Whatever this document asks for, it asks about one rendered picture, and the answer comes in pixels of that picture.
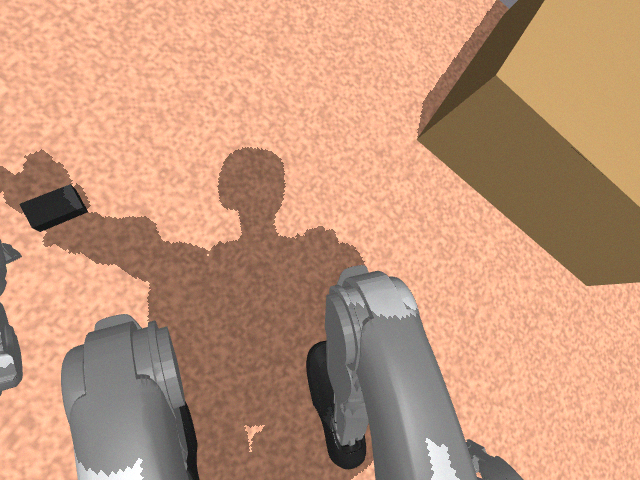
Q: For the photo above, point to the left robot hand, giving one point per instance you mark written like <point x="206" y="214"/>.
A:
<point x="10" y="253"/>

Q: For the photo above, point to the right robot hand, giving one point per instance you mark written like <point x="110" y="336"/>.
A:
<point x="490" y="468"/>

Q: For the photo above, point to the left robot arm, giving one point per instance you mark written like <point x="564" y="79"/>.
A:
<point x="11" y="371"/>

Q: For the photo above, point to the right robot foot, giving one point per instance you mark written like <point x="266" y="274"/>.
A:
<point x="322" y="394"/>

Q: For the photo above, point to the left robot foot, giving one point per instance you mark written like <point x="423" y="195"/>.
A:
<point x="191" y="442"/>

